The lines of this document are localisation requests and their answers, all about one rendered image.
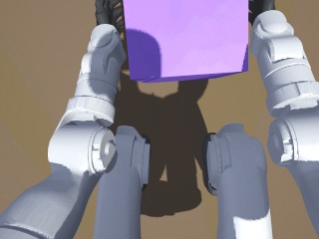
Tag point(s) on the robot right hand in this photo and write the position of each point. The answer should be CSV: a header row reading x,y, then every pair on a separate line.
x,y
259,6

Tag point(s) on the left robot forearm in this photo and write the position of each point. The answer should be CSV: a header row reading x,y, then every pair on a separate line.
x,y
93,101

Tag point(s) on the robot thigh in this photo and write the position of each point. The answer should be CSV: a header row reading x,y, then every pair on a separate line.
x,y
241,187
119,198

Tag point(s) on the robot right thigh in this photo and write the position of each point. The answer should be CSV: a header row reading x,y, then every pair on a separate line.
x,y
241,187

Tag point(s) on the robot left hand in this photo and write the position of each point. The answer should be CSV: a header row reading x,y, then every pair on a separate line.
x,y
105,14

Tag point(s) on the right robot forearm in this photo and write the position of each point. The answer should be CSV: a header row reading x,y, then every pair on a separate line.
x,y
285,71

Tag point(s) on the robot right upper arm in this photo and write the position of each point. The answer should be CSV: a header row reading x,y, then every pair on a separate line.
x,y
293,142

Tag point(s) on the robot left upper arm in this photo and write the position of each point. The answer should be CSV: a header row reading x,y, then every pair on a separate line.
x,y
53,209

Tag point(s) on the robot left thigh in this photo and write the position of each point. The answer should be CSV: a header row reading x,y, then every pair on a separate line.
x,y
119,198

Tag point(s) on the carton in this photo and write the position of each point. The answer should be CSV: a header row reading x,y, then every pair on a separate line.
x,y
186,40

